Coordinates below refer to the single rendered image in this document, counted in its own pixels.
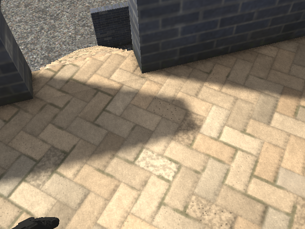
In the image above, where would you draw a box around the left robot hand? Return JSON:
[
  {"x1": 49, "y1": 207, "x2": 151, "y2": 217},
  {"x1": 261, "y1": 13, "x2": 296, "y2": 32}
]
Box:
[{"x1": 12, "y1": 217, "x2": 59, "y2": 229}]

